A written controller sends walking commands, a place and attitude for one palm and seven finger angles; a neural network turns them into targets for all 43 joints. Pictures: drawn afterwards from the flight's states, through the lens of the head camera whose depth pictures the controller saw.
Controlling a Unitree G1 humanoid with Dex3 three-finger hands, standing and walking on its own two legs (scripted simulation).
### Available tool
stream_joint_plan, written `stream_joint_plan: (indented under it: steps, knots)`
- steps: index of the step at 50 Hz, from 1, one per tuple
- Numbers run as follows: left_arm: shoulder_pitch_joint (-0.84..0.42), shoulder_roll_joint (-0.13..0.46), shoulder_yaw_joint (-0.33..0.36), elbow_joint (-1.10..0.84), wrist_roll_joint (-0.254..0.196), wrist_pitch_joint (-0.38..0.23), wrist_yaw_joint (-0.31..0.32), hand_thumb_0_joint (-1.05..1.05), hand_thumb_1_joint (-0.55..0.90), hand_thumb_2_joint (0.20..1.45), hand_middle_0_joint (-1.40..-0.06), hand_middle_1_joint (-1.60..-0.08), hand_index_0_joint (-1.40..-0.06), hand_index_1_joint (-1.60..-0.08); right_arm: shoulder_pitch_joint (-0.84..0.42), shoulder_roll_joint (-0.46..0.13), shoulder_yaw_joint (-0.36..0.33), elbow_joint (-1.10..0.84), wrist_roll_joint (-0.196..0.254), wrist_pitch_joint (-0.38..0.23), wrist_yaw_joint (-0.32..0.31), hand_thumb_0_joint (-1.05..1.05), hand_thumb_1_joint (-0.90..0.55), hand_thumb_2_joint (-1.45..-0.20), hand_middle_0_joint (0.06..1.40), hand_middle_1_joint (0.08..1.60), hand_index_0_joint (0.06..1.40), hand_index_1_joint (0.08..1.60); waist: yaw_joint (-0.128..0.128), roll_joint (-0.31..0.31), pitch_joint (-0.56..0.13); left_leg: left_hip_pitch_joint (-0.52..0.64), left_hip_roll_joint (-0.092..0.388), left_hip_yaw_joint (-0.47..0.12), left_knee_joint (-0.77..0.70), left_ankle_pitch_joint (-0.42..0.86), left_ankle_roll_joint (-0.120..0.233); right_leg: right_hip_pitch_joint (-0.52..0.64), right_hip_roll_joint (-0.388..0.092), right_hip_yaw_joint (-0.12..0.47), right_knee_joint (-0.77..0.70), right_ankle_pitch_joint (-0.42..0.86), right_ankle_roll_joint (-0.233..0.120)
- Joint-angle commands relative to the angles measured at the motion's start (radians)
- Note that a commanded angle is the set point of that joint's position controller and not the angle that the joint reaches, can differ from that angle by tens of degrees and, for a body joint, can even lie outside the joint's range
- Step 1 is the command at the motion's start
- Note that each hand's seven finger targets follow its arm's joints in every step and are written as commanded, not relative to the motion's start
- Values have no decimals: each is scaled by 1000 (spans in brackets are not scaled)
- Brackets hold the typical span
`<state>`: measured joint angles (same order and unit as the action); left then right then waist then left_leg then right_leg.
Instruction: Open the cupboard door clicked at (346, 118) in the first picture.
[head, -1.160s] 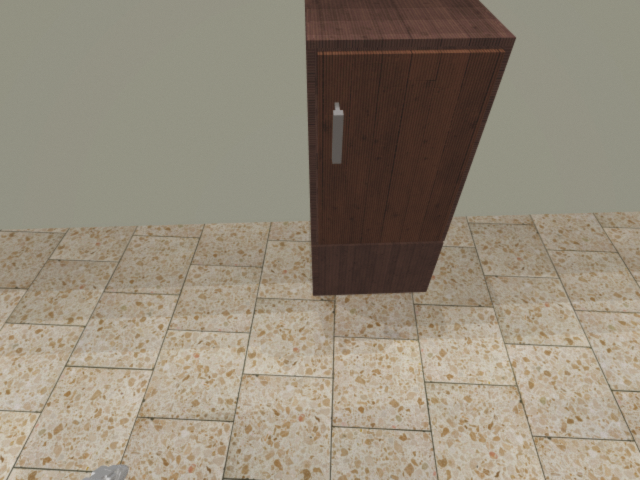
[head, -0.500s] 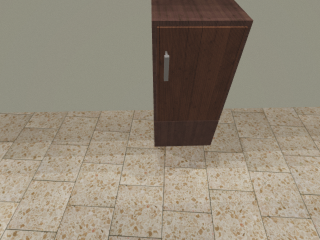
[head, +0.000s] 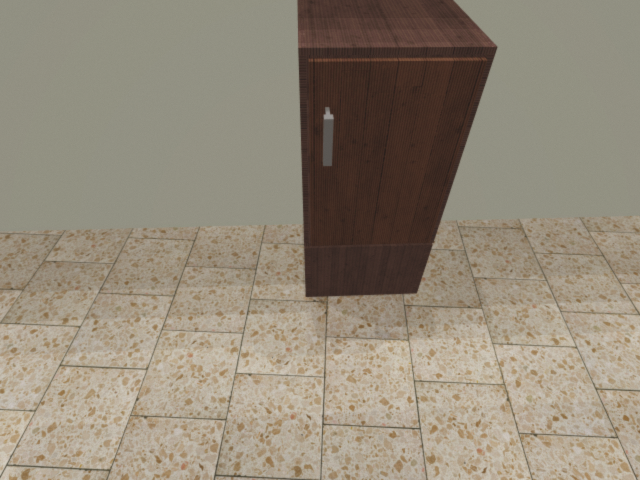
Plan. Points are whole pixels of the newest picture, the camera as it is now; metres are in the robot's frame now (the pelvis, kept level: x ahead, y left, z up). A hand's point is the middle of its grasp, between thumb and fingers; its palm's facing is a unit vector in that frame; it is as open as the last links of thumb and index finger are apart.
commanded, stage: look at it before walking up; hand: left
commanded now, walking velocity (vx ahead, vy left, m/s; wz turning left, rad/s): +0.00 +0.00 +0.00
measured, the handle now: (327, 136) +0.87 +0.03 -0.03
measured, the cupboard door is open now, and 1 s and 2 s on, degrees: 0 0 0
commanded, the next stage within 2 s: take the last steps up to it in 0.30 s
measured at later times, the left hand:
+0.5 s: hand out of the picture +0.06 +0.25 -0.16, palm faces -0.03 -0.94 -0.33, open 7.4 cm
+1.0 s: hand out of the picture -0.01 +0.11 -0.18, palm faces +0.08 -0.99 -0.10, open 7.4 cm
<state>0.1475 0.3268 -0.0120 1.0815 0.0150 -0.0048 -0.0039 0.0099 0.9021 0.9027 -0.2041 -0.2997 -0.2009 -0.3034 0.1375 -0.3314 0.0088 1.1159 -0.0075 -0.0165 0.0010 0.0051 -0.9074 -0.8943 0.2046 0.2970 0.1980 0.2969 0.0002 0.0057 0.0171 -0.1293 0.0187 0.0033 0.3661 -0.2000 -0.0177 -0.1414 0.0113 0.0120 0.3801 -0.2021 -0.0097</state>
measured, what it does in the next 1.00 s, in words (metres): walks ahead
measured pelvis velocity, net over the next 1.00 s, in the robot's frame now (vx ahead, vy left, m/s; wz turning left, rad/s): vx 0.13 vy -0.02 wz -0.01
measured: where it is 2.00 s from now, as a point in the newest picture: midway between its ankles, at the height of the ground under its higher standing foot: (360, 450)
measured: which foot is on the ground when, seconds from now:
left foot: down 0.00-0.72, up 0.74-1.00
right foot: down 0.00-1.00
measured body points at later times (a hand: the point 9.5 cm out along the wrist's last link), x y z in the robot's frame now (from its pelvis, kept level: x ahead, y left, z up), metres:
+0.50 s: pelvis +0.01 +0.00 +0.00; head +0.00 +0.00 +0.45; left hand +0.07 +0.29 -0.14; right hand +0.08 -0.29 -0.14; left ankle +0.00 +0.13 -0.75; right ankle +0.00 -0.11 -0.75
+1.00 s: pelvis +0.13 -0.02 -0.02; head +0.15 +0.00 +0.43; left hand -0.02 +0.16 -0.17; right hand +0.18 -0.25 -0.16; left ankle +0.19 +0.09 -0.72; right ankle +0.00 -0.11 -0.75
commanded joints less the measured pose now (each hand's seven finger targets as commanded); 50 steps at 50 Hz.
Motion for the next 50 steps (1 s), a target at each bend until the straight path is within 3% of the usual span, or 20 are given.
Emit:
stream_joint_plan:
  steps: [1, 21, 22, 23, 25, 28, 31, 33, 34, 35, 36, 37, 38, 39, 40, 42, 44, 47, 49, 50]
  knots:
    - [-35, 206, 47, -60, -3, -25, 16, 0, 900, 900, -200, -300, -200, -300, -42, -195, -41, -62, -2, -20, -17, 0, -900, -900, 200, 300, 200, 300, 1, -12, -25, -2, 98, -88, -67, 86, 37, -24, -125, 111, -80, 84, -21]
    - [-24, 209, 45, -52, -4, -27, 16, 0, 900, 900, -200, -300, -200, -300, -45, -203, -38, -59, 0, -22, -18, 0, -900, -900, 200, 300, 200, 300, 2, -4, -44, 20, 103, -90, -70, 130, 37, 1, -127, 104, -80, 139, -18]
    - [19, 124, 28, -30, -7, -17, 19, 0, 900, 900, -200, -300, -200, -300, -19, -117, -20, -42, -4, -13, -16, 0, -900, -900, 200, 300, 200, 300, 1, -16, -59, 30, 104, -77, -63, 91, 27, -1, -124, 96, -81, 86, -6]
    - [48, 79, 16, -14, -6, -6, 20, 0, 900, 900, -200, -300, -200, -300, 17, -72, -9, -28, -8, -4, -14, 0, -900, -900, 200, 300, 200, 300, -2, -16, -50, 21, 101, -70, -60, 24, 18, -10, -114, 87, -72, -7, 3]
    - [79, 75, 21, -9, 1, 6, 14, 0, 900, 900, -200, -300, -200, -300, 48, -79, -18, -22, -14, 5, -12, 0, -900, -900, 200, 300, 200, 300, -1, -11, 13, -20, 104, -86, -69, -182, 31, -76, -88, 85, -45, -204, -3]
    - [117, 60, 31, -18, 8, 9, -2, 0, 900, 900, -200, -300, -200, -300, 74, -102, -38, -31, -18, 7, -11, 0, -900, -900, 200, 300, 200, 300, -2, 53, 92, -81, 155, -159, -126, -410, 74, -163, -45, 40, 56, -288, -10]
    - [148, 13, 38, -35, 13, -1, -12, 0, 900, 900, -200, -300, -200, -300, 126, -119, -60, -37, -17, -3, -20, 0, -900, -900, 200, 300, 200, 300, -10, 113, 114, -41, 244, -253, -124, -341, 138, -245, -16, -30, 194, -192, -10]
    - [181, -8, 46, -40, 13, -8, -18, 0, 900, 900, -200, -300, -200, -300, 157, -105, -71, -40, -17, -9, -26, 0, -900, -900, 200, 300, 200, 300, -2, 105, 99, -40, 254, -232, -56, -210, 147, -208, -23, -50, 154, -169, -12]
    - [218, -11, 51, -30, 13, -13, -17, 0, 900, 900, -200, -300, -200, -300, 159, -85, -70, -41, -16, -12, -28, 0, -900, -900, 200, 300, 200, 300, 15, 86, 96, -97, 223, -178, 20, -138, 126, -126, -35, -38, 102, -140, -21]
    - [290, -1, 61, -8, 12, -20, -13, 0, 900, 900, -200, -300, -200, -300, 141, -51, -66, -50, -15, -16, -30, 0, -900, -900, 200, 300, 200, 300, 45, 9, 80, -203, 167, -94, 140, -116, 92, 1, -76, 32, 40, -123, -43]
    - [377, 43, 76, 22, 15, -28, -1, 0, 900, 900, -200, -300, -200, -300, 104, 10, -54, -73, -9, -23, -30, 0, -900, -900, 200, 300, 200, 300, 78, -203, 76, -389, 53, 46, 369, -149, 42, 153, -192, 251, -59, -63, -103]
    - [480, 79, 89, 55, 10, -37, 13, 0, 900, 900, -200, -300, -200, -300, 10, 40, -47, -122, -10, -26, -26, 0, -900, -900, 200, 300, 200, 300, 122, -322, 100, -556, 15, 93, 572, -393, 26, 219, -329, 427, -133, 115, -184]
    - [517, 45, 80, 68, 11, -42, 23, 0, 900, 900, -200, -300, -200, -300, -32, 34, -54, -136, -13, -30, -25, 0, -900, -900, 200, 300, 200, 300, 123, -195, 120, -614, 46, 31, 706, -393, 33, 217, -361, 444, -120, 252, -244]
    - [493, 17, 74, 67, 14, -44, 30, 0, 900, 900, -200, -300, -200, -300, -29, 59, -59, -135, -10, -33, -23, 0, -900, -900, 200, 300, 200, 300, 91, -92, 114, -637, 65, 27, 768, -355, 30, 229, -354, 402, -95, 286, -274]
    - [458, -1, 69, 55, 16, -46, 34, 0, 900, 900, -200, -300, -200, -300, -18, 72, -61, -128, -12, -31, -18, 0, -900, -900, 200, 300, 200, 300, 69, -44, 100, -620, 84, 29, 777, -322, 25, 201, -326, 340, -85, 253, -266]
    - [400, -33, 64, 41, 21, -52, 37, 0, 900, 900, -200, -300, -200, -300, 10, 105, -65, -118, -14, -22, -6, 0, -900, -900, 200, 300, 200, 300, 29, -76, 101, -556, 94, 56, 725, -257, 19, 106, -277, 240, -118, 176, -231]
    - [384, -56, 60, 45, 24, -54, 39, 0, 900, 900, -200, -300, -200, -300, 15, 131, -67, -122, -12, -16, 1, 0, -900, -900, 200, 300, 200, 300, 10, -112, 122, -488, 98, 73, 630, -198, 19, 9, -252, 186, -150, 134, -212]
    - [384, -65, 59, 66, 22, -53, 35, 0, 900, 900, -200, -300, -200, -300, 15, 155, -67, -122, -8, -24, 6, 0, -900, -900, 200, 300, 200, 300, 2, -123, 123, -352, 74, 122, 452, -125, 34, -46, -215, 122, -142, 155, -179]
    - [373, -69, 63, 73, 16, -52, 32, 0, 900, 900, -200, -300, -200, -300, 100, 149, -72, -94, -11, -34, -5, 0, -900, -900, 200, 300, 200, 300, -41, -100, 86, -183, 27, 172, 317, -57, 44, -62, -169, 64, -39, 296, -150]
    - [374, -71, 65, 79, 11, -50, 29, 0, 900, 900, -200, -300, -200, -300, 202, 134, -76, -59, -14, -40, -16, 0, -900, -900, 200, 300, 200, 300, -82, -73, 34, -33, 8, 185, 228, 5, 51, -79, -137, 31, 102, 394, -131]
